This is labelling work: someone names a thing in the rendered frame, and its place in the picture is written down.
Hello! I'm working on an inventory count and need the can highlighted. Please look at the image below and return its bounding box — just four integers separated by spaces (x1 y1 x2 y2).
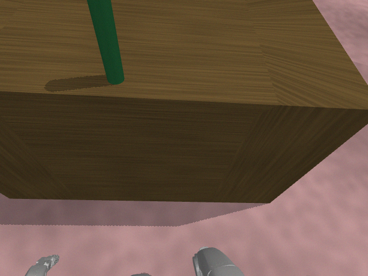
87 0 124 85

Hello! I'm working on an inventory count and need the left robot hand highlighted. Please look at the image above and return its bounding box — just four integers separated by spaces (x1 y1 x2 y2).
25 255 59 276

